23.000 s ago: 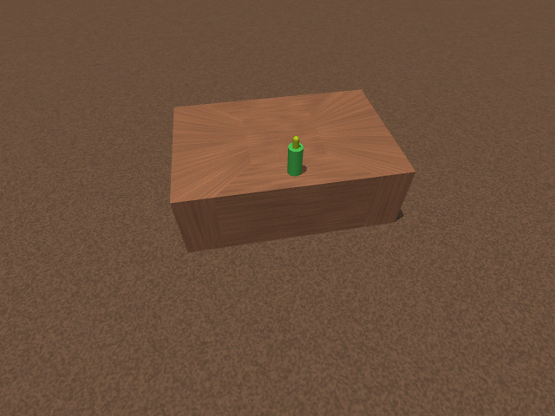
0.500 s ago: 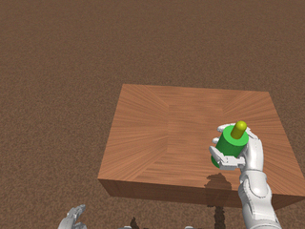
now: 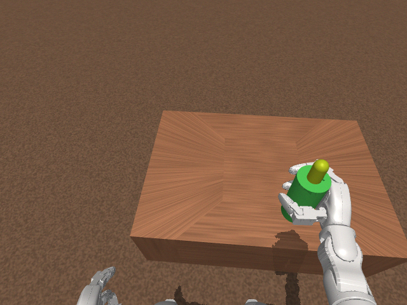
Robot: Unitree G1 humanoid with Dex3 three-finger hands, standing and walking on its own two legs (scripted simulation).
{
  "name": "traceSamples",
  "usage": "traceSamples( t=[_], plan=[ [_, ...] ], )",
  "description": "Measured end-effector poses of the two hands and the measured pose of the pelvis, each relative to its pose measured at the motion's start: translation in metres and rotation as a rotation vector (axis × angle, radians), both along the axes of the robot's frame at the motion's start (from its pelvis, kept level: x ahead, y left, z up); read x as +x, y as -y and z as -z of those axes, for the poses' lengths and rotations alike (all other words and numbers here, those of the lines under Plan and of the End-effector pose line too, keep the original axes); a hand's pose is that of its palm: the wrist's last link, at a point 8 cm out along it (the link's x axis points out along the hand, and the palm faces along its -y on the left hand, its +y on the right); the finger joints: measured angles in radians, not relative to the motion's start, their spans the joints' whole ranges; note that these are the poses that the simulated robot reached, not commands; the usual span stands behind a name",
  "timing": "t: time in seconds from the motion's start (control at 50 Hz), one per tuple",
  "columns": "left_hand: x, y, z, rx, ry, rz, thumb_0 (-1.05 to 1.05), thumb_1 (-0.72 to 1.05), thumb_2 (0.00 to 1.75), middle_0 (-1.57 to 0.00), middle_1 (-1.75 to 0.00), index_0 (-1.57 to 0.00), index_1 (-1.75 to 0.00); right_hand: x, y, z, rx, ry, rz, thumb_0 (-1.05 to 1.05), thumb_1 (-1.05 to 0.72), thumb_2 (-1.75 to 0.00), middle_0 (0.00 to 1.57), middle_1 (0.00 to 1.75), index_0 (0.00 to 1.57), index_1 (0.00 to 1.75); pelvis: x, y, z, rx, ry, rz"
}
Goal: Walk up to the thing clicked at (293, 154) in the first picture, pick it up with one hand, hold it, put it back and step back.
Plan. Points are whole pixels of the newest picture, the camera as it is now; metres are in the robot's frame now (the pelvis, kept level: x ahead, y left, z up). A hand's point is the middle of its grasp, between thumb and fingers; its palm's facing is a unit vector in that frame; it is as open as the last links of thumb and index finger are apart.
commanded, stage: hold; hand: right
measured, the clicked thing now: (307, 190) +0.32 -0.17 +0.06
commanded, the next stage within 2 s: crouch in 0.12 s
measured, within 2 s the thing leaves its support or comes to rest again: neither
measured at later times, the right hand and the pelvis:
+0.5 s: hand (297, 198) +0.33 -0.17 +0.01, palm faces +0.13 +0.99 +0.00, open 8.0 cm; pelvis -0.01 +0.00 -0.01, yaw +0 degrees
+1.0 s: hand (281, 203) +0.40 -0.19 -0.15, palm faces +0.11 +0.99 -0.02, open 8.0 cm; pelvis -0.03 +0.00 -0.14, yaw +1 degrees
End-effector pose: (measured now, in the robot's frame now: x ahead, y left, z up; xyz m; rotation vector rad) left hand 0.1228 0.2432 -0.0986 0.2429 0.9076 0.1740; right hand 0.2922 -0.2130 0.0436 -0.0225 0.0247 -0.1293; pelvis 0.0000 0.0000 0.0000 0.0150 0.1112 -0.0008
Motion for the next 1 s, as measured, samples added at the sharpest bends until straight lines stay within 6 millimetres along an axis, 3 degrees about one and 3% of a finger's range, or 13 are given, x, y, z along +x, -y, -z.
traceSamples(
  t=[0.38, 0.46, 0.54, 0.64, 0.76, 0.88, 1.0],
  plan=[
    [-0.002, 0.001, 0.001, 0.008, -0.006, -0.004, 0.01, 0.9, 0.91, -0.2, -0.31, -0.21, -0.3, 0.001, 0.006, 0.007, 0.007, -0.006, 0.016, 0.02, 0.12, -1.07, 0.85, 1.01, 0.84, 1.0, 0.0, 0.002, 0.002, 0.001, -0.008, -0.001],
    [-0.003, 0.0, 0.006, 0.016, -0.013, 0.002, 0.01, 0.91, 0.91, -0.2, -0.31, -0.21, -0.3, 0.006, 0.006, 0.019, 0.015, -0.019, 0.007, 0.02, 0.12, -1.07, 0.85, 1.01, 0.84, 1.0, -0.003, 0.002, 0.006, 0.001, -0.031, 0.0],
    [-0.007, -0.002, 0.015, 0.028, -0.028, 0.012, 0.01, 0.91, 0.91, -0.2, -0.31, -0.21, -0.3, 0.014, 0.005, 0.044, 0.035, -0.049, 0.0, 0.02, 0.12, -1.07, 0.85, 1.01, 0.84, 1.0, -0.008, 0.003, 0.016, 0.001, -0.075, -0.002],
    [-0.015, -0.006, 0.038, 0.051, -0.06, 0.023, 0.01, 0.91, 0.9, -0.2, -0.31, -0.21, -0.3, 0.024, 0.007, 0.087, 0.036, -0.058, -0.005, 0.02, 0.12, -1.06, 0.85, 1.01, 0.84, 1.0, -0.016, 0.003, 0.041, 0.0, -0.161, -0.011],
    [-0.029, -0.012, 0.082, 0.074, -0.124, 0.028, 0.01, 0.91, 0.91, -0.2, -0.31, -0.21, -0.3, 0.04, 0.021, 0.135, 0.002, -0.022, 0.001, 0.02, 0.12, -1.07, 0.85, 1.0, 0.84, 1.0, -0.023, 0.004, 0.084, 0.004, -0.272, -0.019],
    [-0.048, -0.015, 0.129, 0.069, -0.219, 0.016, 0.01, 0.9, 0.91, -0.2, -0.31, -0.21, -0.3, 0.061, 0.032, 0.162, -0.023, 0.012, -0.005, 0.02, 0.12, -1.06, 0.85, 1.0, 0.84, 0.99, -0.03, 0.004, 0.119, 0.012, -0.345, -0.014],
    [-0.063, -0.017, 0.159, 0.048, -0.285, 0.009, 0.01, 0.9, 0.91, -0.2, -0.31, -0.21, -0.3, 0.078, 0.024, 0.19, 0.005, -0.012, -0.022, 0.02, 0.12, -1.07, 0.85, 1.0, 0.84, 0.99, -0.033, 0.004, 0.142, 0.016, -0.397, -0.013]
  ],
)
